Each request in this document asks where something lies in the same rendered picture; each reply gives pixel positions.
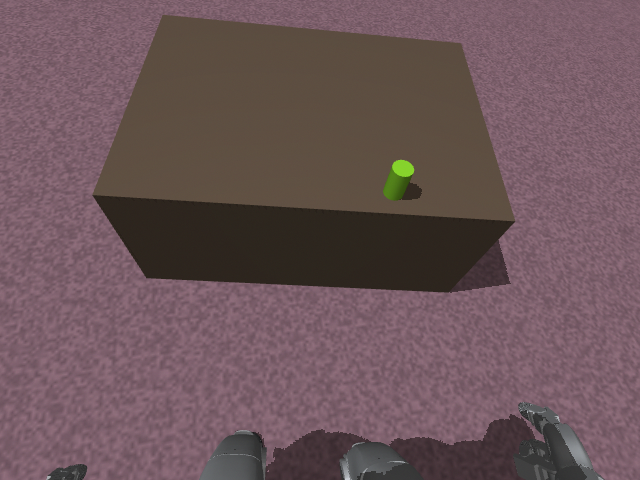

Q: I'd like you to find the can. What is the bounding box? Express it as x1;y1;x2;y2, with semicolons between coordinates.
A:
383;160;414;201

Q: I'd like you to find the left robot hand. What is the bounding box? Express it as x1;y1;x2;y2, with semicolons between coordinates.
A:
46;464;87;480

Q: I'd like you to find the right robot hand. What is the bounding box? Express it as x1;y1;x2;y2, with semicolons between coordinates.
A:
513;402;594;480

